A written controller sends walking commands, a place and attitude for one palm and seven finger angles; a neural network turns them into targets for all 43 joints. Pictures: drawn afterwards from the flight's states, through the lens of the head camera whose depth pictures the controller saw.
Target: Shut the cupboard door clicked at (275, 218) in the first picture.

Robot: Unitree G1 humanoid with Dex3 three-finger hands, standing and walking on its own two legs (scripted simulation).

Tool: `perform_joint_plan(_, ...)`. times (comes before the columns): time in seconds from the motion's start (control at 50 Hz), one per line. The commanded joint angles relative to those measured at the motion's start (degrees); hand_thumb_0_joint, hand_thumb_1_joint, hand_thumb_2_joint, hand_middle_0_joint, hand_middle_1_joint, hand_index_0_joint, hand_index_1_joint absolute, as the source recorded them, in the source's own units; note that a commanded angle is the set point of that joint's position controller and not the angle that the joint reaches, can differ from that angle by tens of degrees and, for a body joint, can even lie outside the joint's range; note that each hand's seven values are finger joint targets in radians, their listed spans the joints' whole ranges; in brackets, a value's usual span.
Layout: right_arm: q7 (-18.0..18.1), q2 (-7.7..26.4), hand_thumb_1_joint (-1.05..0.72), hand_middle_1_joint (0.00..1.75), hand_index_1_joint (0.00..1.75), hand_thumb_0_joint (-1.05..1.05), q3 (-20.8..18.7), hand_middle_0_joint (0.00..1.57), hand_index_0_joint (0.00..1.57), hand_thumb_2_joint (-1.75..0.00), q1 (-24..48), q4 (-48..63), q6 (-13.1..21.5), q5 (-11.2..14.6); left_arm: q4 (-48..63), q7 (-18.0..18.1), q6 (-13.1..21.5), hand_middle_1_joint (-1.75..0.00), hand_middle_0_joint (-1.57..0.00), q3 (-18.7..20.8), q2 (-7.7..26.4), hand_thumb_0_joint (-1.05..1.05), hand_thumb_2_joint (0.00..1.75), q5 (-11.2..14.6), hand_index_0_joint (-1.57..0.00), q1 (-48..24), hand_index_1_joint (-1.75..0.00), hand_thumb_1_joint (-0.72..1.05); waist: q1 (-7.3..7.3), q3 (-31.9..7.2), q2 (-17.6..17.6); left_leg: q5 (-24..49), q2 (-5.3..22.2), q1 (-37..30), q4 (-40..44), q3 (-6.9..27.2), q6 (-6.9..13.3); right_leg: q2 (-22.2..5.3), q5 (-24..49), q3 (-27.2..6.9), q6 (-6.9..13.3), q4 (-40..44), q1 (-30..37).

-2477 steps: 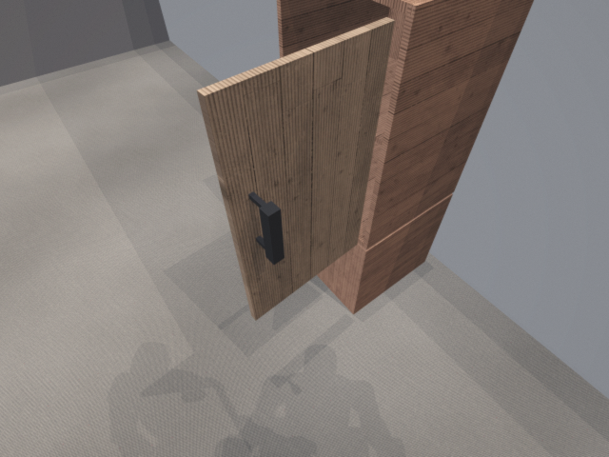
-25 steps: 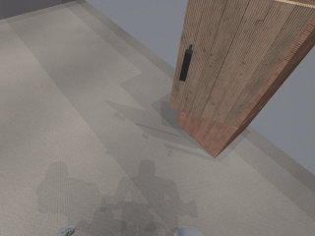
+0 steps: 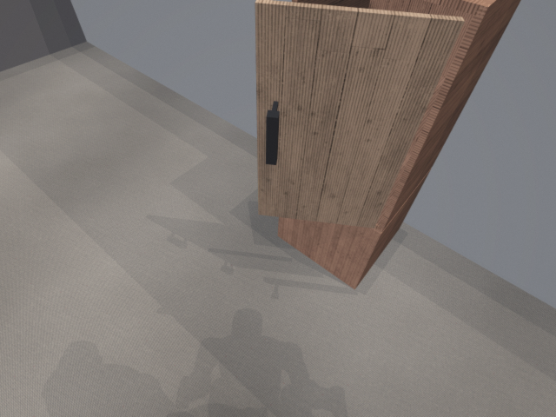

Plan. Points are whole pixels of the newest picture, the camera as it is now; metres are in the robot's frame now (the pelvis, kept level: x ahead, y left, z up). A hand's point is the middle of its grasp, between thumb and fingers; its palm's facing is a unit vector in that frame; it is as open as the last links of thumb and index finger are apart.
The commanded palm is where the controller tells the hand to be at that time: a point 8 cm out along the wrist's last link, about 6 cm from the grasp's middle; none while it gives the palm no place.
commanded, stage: take the last steps up to it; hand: left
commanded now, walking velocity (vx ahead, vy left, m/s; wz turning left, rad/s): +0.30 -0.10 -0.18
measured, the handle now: (273, 133) +0.68 +0.05 +0.00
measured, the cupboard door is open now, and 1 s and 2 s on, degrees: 32 32 32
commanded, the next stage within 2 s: come to a stop and stand still in 0.50 s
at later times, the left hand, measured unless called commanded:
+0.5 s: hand (224, 358) +0.24 +0.11 -0.17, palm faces -0.08 -0.98 -0.19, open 7.4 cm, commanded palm none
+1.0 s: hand (226, 346) +0.26 +0.11 -0.16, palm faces +0.01 -0.96 -0.27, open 7.4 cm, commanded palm none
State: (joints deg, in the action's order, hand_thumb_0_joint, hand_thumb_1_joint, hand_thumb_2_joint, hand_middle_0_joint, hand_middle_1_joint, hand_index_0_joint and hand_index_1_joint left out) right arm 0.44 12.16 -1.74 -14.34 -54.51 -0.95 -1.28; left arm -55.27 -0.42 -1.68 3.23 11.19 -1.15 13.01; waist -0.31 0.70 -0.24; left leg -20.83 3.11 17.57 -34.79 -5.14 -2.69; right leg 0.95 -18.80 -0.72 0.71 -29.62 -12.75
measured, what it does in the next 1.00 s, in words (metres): walks ahead: left foot, then right foot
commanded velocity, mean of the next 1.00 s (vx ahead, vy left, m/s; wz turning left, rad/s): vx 0.03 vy -0.03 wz -0.02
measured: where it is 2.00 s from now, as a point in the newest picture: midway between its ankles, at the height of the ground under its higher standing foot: outside the picture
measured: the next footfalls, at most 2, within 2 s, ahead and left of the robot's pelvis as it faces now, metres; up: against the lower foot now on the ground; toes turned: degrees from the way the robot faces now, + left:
left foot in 0.02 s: +0.04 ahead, +0.11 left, +0.00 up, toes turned +5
right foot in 0.40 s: +0.23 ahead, -0.22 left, +0.00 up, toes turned -5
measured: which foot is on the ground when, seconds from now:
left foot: up 0.00-0.00, down 0.02-0.40, up 0.42-0.66, down 0.68-1.00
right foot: down 0.00-0.00, up 0.02-0.38, down 0.40-1.00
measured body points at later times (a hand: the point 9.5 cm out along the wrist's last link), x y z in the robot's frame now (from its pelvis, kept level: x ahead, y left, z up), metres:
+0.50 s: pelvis +0.13 -0.06 +0.00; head +0.17 -0.07 +0.44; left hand +0.25 +0.16 -0.15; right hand +0.04 -0.29 -0.16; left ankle +0.04 +0.07 -0.67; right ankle +0.16 -0.17 -0.73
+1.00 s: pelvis +0.22 -0.09 +0.00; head +0.27 -0.10 +0.45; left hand +0.26 +0.16 -0.14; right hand +0.31 -0.33 -0.15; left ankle +0.23 +0.02 -0.73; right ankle +0.19 -0.21 -0.72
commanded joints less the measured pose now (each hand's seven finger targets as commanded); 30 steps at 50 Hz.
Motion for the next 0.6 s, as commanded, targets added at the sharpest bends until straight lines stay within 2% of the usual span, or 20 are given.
perform_joint_plan(0.0,1.8,15.5,-0.9,0.3,0.3,0.0,-3.1,0.2,0.2,-0.9,-16.2,-0.5,2.6,-1.7,7.4,-1.0,1.4,-0.3,-0.2,1.2,4.7,0.0,0.9,0.1,-0.2,-5.2,-0.3,0.9,-6.8,2.1,15.7,-15.8,25.4,-16.5,26.2,33.9,11.6,1.0,-15.3,0.7,1.1,-24.1,-27.3)
perform_joint_plan(0.02,2.0,14.6,-0.9,0.3,0.3,0.0,-3.0,0.2,0.2,-0.9,-15.3,-0.8,2.9,-1.6,7.4,-1.3,1.2,-0.3,-0.2,1.7,5.9,0.0,0.9,-0.9,-0.2,-7.5,-0.3,0.9,-6.07,3.2,12.5,-13.9,24.5,-14.4,27.3,33.7,11.7,-1.4,-11.3,-2.2,1.0,-31.8,-29.3)
perform_joint_plan(0.04,1.9,12.3,-0.9,0.3,0.3,0.0,-2.2,0.2,0.2,-0.9,-12.9,-0.2,3.3,-1.3,6.6,-1.7,1.5,-0.3,-0.2,1.8,6.6,0.0,0.9,-1.0,-0.2,-7.1,-0.3,0.9,-4.53,3.8,11.2,-9.5,22.6,-12.4,26.5,30.2,11.1,-3.2,-7.3,-2.3,0.8,-35.7,-29.2)
perform_joint_plan(0.08,2.0,9.0,-0.9,0.3,0.3,0.0,-1.2,0.2,0.2,-0.9,-9.2,0.3,4.0,-1.1,4.5,-2.3,1.4,-0.3,-0.2,2.0,5.3,0.0,0.9,-0.9,-0.2,-5.2,-0.3,0.9,-2.17,4.7,8.1,4.8,17.9,-11.0,24.8,17.7,9.2,-4.2,-1.0,-2.0,-0.2,-35.9,-26.9)
perform_joint_plan(0.12,2.0,8.0,-0.9,0.3,0.3,0.0,-1.0,0.2,0.2,-0.9,-10.1,-0.7,4.5,-0.9,3.7,-2.4,1.2,-0.3,-0.2,1.5,3.7,0.0,0.9,-0.5,-0.2,-4.6,-0.3,0.9,-1.85,3.5,8.1,15.6,15.8,-13.0,23.3,10.1,9.2,-4.1,1.5,-0.3,-0.9,-32.1,-25.1)
perform_joint_plan(0.16,1.9,7.5,-0.9,0.3,0.3,0.0,-1.0,0.2,0.2,-0.9,-11.9,-2.2,4.6,-0.9,3.4,-2.5,1.3,-0.3,-0.2,0.8,2.3,0.0,0.9,-0.4,-0.2,-5.7,-0.3,0.9,-2.1,3.0,7.9,23.9,14.3,-14.9,22.0,5.7,8.8,-4.0,3.6,1.9,-1.1,-26.6,-23.8)
perform_joint_plan(0.2,1.7,7.1,-0.9,0.3,0.3,0.0,-1.1,0.2,0.2,-0.9,-12.9,-3.4,4.4,-0.9,3.3,-2.4,1.5,-0.3,-0.2,0.3,1.7,0.0,0.9,-0.3,-0.2,-7.3,-0.3,0.9,-2.64,3.2,9.5,26.6,13.7,-14.7,21.1,2.4,8.6,-4.2,5.4,4.0,-0.9,-19.5,-21.0)
perform_joint_plan(0.24,1.4,7.1,-0.9,0.3,0.3,0.0,-1.5,0.2,0.2,-0.9,-13.3,-4.3,4.0,-1.0,3.3,-2.4,1.7,-0.3,-0.2,0.1,1.9,0.0,0.9,-0.2,-0.2,-8.9,-0.3,0.9,-3.29,4.0,10.5,25.0,14.0,-13.0,20.3,2.4,8.9,-3.4,4.7,5.9,-0.4,-13.2,-16.7)
perform_joint_plan(0.28,1.3,8.2,-0.9,0.3,0.3,0.0,-2.0,0.2,0.2,-0.9,-11.1,-4.3,3.6,-1.0,2.8,-2.4,1.7,-0.3,-0.2,0.5,2.3,0.0,0.9,-0.1,-0.2,-7.5,-0.3,0.9,-1.91,3.8,10.4,20.1,15.0,-10.4,19.4,2.4,8.8,-3.1,5.3,6.2,0.1,-9.2,-11.2)
perform_joint_plan(0.32,1.2,8.4,-0.9,0.3,0.3,0.0,-2.0,0.2,0.2,-0.9,-9.9,-4.7,3.2,-0.6,0.7,-2.2,2.2,-0.3,-0.2,1.0,3.3,0.0,0.9,-0.2,-0.2,-2.5,-0.3,0.9,0.65,2.0,8.5,20.9,13.1,-7.8,13.7,0.7,7.2,-0.7,8.3,8.4,0.8,-2.4,-1.0)
perform_joint_plan(0.34,0.9,7.2,-0.9,0.3,0.3,0.0,-1.8,0.2,0.2,-0.9,-9.8,-4.9,3.1,-0.2,-1.3,-1.8,2.6,-0.3,-0.2,1.5,5.7,0.0,0.9,-0.3,-0.2,3.0,-0.3,0.9,3.17,0.2,3.1,21.4,10.5,-2.9,6.4,-1.1,5.9,-0.5,8.6,7.0,1.9,1.3,9.1)
perform_joint_plan(0.36,0.4,5.1,-0.9,0.3,0.3,0.0,-1.3,0.2,0.2,-0.9,-9.2,-4.5,3.4,0.5,-3.8,-1.1,3.5,-0.3,-0.2,2.5,9.7,0.0,0.9,-0.6,-0.2,11.3,-0.3,0.9,7.04,-4.8,-5.0,14.3,6.0,6.1,-6.7,-5.5,3.6,-9.5,3.6,-3.8,5.2,5.4,21.3)
perform_joint_plan(0.38,0.4,1.3,-0.9,0.3,0.3,0.0,-0.6,0.2,0.2,-0.9,-8.3,-2.3,3.4,1.2,-5.5,-0.3,3.9,-0.3,-0.2,3.5,14.5,0.0,0.9,-0.2,-0.2,17.2,-0.3,0.9,8.04,-7.6,-16.5,-15.5,-1.5,15.3,-23.7,-4.9,2.2,-22.8,4.1,-23.0,11.1,13.6,25.4)
perform_joint_plan(0.4,0.6,3.0,-0.9,0.3,0.3,0.0,-1.1,0.2,0.2,-0.9,-6.1,-1.7,2.8,1.0,-5.3,0.3,3.7,-0.3,-0.2,3.2,14.3,0.0,0.9,0.4,-0.2,14.4,-0.3,0.9,6.97,-5.6,-13.5,-16.2,0.6,17.6,-31.4,1.9,3.1,-23.9,0.7,-24.4,13.1,17.2,18.9)
perform_joint_plan(0.42,0.7,2.7,-0.9,0.3,0.3,0.0,-1.4,0.2,0.2,-0.9,-5.0,-2.0,2.7,0.8,-4.1,0.6,3.6,-0.3,-0.2,2.6,12.0,0.0,0.9,0.3,-0.2,9.2,-0.3,0.9,4.91,-2.6,-14.2,-11.4,2.1,18.8,-35.0,3.9,3.2,-22.4,-2.4,-22.9,13.0,18.4,13.7)
perform_joint_plan(0.44,0.7,3.0,-0.9,0.3,0.3,0.0,-1.6,0.2,0.2,-0.9,-4.9,-2.6,2.5,0.4,-2.9,1.1,3.2,-0.3,-0.2,1.9,8.7,0.0,0.9,0.4,-0.2,4.5,-0.3,0.9,2.79,-0.3,-10.2,-7.7,4.4,17.0,-33.2,5.1,3.1,-20.8,-2.0,-16.8,12.8,18.0,8.8)
perform_joint_plan(0.46,0.4,1.9,-0.9,0.3,0.3,0.0,-1.2,0.2,0.2,-0.9,-5.5,-3.1,2.4,0.0,-1.9,1.3,3.5,-0.3,-0.2,1.3,6.4,0.0,0.9,0.1,-0.2,1.6,-0.3,0.9,1.0,-0.3,-7.1,-5.7,5.0,14.0,-29.6,4.6,2.6,-18.5,5.2,-10.7,11.9,16.8,5.1)
perform_joint_plan(0.5,0.2,-0.6,-0.9,0.3,0.3,0.0,-0.5,0.2,0.2,-0.9,-7.5,-4.2,1.8,-0.2,-2.2,1.3,4.3,-0.3,-0.2,0.5,4.4,0.0,0.9,-0.1,-0.2,0.5,-0.3,0.9,-1.04,-0.9,-6.1,-3.7,3.9,8.7,-21.9,2.2,1.8,-16.1,18.0,-3.9,10.8,15.9,1.6)
perform_joint_plan(0.54,0.1,-2.4,-0.9,0.3,0.3,0.0,-0.3,0.2,0.2,-0.9,-8.4,-4.4,1.6,-0.1,-3.0,1.3,4.5,-0.3,-0.2,0.4,4.3,0.0,0.9,-0.4,-0.2,1.1,-0.3,0.9,-1.69,-1.2,-5.9,-2.0,2.9,5.1,-14.1,0.7,1.5,-15.3,18.7,-2.5,10.8,15.8,0.3)
perform_joint_plan(0.58,0.0,-2.4,-0.9,0.3,0.3,0.0,0.0,0.2,0.2,-0.9,-8.1,-4.1,1.8,-0.2,-3.2,1.3,4.4,-0.3,-0.2,0.6,4.6,0.0,0.9,-0.2,-0.2,0.7,-0.3,0.9,-1.84,-0.3,-5.1,1.7,2.0,1.5,-6.4,-0.2,1.6,-14.8,14.6,-2.0,10.4,15.1,-1.5)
